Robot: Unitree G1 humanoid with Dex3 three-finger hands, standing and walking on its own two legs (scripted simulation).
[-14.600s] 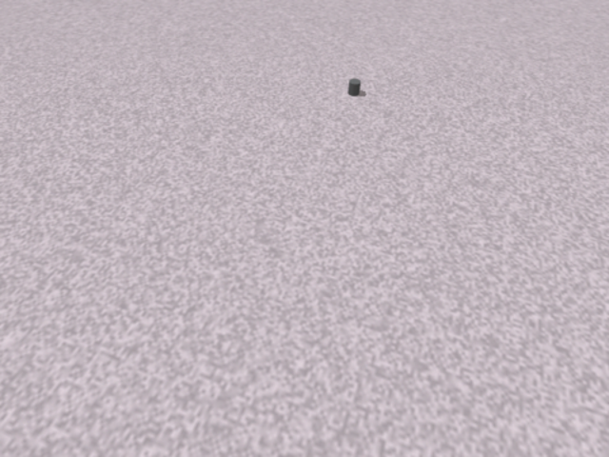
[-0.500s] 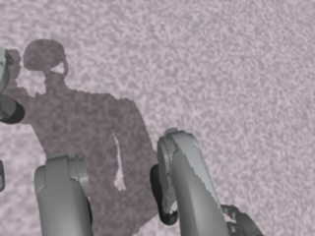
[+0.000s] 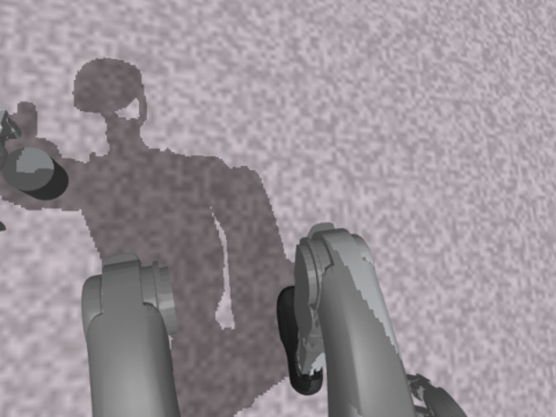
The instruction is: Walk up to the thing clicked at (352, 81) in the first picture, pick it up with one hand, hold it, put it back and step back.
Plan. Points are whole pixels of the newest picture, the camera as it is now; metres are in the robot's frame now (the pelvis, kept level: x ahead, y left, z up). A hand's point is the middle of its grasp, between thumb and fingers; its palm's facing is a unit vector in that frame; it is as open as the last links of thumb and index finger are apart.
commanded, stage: approach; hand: left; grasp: from above
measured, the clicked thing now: (37, 175) +0.47 +0.31 -0.29
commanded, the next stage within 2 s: rest palm in 0.24 s
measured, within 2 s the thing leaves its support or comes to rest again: neither
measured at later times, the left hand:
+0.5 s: hand out of the picture +0.45 +0.33 -0.19, palm faces -0.54 -0.09 -0.84, open 13.7 cm
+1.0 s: hand (22, 163) +0.48 +0.31 -0.24, palm faces -0.41 -0.10 -0.91, open 13.9 cm
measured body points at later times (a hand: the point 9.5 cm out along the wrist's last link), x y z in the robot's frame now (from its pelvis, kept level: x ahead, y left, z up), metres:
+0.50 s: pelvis +0.00 +0.01 +0.00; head +0.26 +0.09 +0.36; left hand +0.47 +0.33 -0.14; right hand +0.03 -0.26 -0.09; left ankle +0.07 +0.13 -0.29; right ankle +0.11 -0.14 -0.29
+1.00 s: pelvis +0.00 +0.01 -0.03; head +0.26 +0.11 +0.32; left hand +0.49 +0.31 -0.19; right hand +0.04 -0.26 -0.09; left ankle +0.07 +0.13 -0.29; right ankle +0.11 -0.14 -0.29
